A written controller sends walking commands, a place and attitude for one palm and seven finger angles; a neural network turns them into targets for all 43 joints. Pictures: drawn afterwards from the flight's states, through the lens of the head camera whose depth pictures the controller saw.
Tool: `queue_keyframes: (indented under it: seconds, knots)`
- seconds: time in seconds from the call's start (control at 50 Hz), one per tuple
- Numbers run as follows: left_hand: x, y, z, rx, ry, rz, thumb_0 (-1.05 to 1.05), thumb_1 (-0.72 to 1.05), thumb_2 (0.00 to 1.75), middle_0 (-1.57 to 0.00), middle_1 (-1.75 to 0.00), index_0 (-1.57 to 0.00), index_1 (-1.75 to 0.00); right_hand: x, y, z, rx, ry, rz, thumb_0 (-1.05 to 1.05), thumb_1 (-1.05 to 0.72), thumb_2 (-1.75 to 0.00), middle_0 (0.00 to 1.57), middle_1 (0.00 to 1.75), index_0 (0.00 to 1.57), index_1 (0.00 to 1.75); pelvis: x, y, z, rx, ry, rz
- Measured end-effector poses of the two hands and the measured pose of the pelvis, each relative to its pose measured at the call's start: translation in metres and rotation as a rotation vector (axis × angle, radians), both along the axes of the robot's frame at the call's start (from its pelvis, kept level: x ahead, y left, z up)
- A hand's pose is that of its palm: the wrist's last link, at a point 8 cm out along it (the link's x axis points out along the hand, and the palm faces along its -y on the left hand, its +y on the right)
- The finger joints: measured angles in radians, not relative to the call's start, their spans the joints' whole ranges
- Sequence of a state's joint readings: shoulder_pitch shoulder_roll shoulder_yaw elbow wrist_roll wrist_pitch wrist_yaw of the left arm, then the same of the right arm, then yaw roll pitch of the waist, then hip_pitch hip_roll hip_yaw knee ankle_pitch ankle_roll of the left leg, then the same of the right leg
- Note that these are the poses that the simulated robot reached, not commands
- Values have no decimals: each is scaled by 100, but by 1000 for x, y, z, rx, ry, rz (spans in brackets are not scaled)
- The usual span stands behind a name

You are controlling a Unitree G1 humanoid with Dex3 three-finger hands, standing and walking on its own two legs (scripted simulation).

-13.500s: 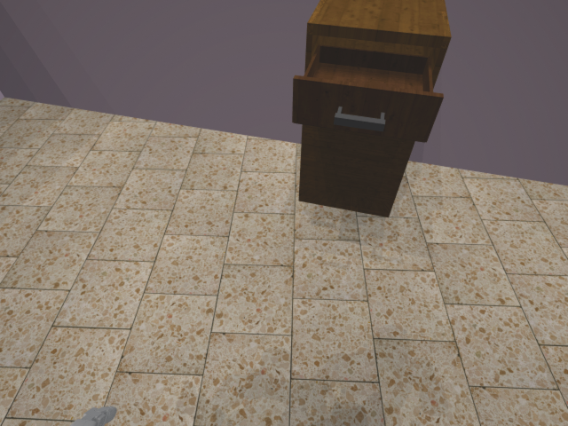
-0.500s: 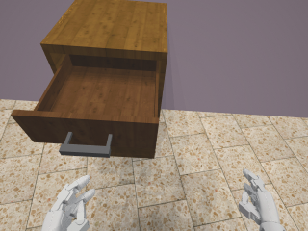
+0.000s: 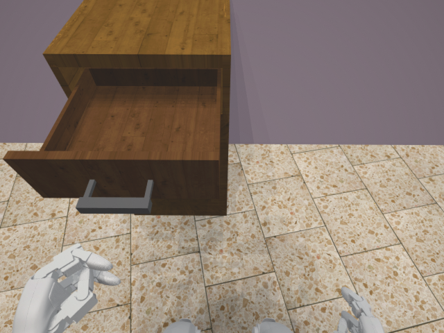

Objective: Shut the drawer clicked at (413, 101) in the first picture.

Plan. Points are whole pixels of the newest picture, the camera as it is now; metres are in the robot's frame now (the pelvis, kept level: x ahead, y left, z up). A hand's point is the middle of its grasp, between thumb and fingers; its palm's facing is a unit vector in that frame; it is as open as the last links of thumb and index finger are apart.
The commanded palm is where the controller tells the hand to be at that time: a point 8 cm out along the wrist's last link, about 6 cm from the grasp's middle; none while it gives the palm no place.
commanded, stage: raise the hand and make a fist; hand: left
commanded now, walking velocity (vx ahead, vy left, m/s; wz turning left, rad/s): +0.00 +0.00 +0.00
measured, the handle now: (117, 195) +0.36 +0.23 +0.02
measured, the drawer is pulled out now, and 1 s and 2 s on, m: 0.29 0.29 0.29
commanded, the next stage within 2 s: bring the fist close to the handle in 1.04 s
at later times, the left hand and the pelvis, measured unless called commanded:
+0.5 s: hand (92, 288) +0.17 +0.18 +0.10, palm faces +0.04 -1.00 +0.00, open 3.2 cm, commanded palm +0.13 +0.23 +0.11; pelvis +0.02 +0.04 +0.01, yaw +0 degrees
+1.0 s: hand (94, 290) +0.17 +0.17 +0.11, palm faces +0.07 -1.00 -0.05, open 3.3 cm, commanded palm +0.12 +0.23 +0.12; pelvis +0.02 +0.02 +0.01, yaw +0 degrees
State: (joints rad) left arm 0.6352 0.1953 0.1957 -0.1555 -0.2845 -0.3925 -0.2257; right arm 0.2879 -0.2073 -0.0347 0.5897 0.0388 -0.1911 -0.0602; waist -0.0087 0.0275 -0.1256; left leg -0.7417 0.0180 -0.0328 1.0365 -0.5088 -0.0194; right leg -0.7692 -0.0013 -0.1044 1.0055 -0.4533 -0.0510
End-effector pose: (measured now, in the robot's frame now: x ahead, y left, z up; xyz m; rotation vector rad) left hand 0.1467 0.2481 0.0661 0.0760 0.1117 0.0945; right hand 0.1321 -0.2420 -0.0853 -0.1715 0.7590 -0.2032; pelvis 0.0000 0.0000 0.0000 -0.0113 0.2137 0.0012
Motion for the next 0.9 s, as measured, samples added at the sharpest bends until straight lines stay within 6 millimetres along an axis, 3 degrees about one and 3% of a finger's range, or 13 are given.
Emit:
queue_keyframes:
  seconds: [0.08,0.16,0.38,0.54,0.68,0.9]
  knots:
    - [-4,-1,-1,-25,-14,-44,2,90,90,-97,-114,-97,-113,1,-9,11,-56,-31,-4,2,-91,-89,20,30,20,30,-2,8,1,-7,-1,1]
    - [0,-6,3,-51,-42,-76,2,90,90,-105,-122,-105,-122,17,-3,26,-80,-104,12,2,-91,-89,20,30,20,30,-1,17,2,-15,-8,0]
    - [10,-6,24,-69,-66,-41,2,90,90,-127,-146,-127,-146,72,60,54,11,-255,130,2,-91,-89,20,30,20,30,13,35,8,-28,-35,-1]
    - [4,-14,41,-66,-64,-45,2,90,90,-137,-157,-137,-157,86,87,55,54,-256,198,2,-91,-89,20,30,21,31,21,43,9,-35,-44,3]
    - [6,-17,49,-54,-68,-39,2,90,90,-139,-159,-140,-159,78,82,46,61,-208,183,2,-91,-89,20,30,21,31,24,42,9,-33,-42,1]
    - [0,-21,46,-33,-32,-31,2,90,90,-140,-160,-140,-160,64,51,42,30,-172,115,2,-91,-89,20,30,20,30,25,30,10,-23,-42,-2]
